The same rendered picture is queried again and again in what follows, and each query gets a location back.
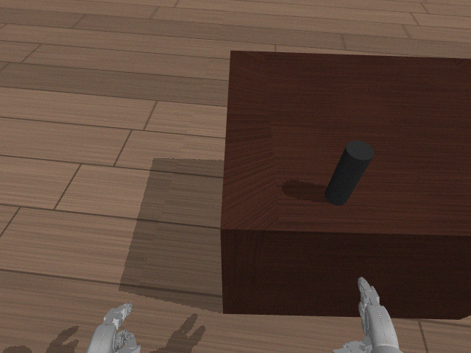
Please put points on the can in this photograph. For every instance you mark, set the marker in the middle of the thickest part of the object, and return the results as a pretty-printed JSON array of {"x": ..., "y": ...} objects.
[{"x": 352, "y": 164}]

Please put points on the right robot hand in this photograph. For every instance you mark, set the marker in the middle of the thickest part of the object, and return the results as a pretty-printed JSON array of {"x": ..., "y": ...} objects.
[{"x": 375, "y": 322}]

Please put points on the left robot hand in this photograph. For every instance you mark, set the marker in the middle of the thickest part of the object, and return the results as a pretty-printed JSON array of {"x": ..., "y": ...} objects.
[{"x": 104, "y": 338}]

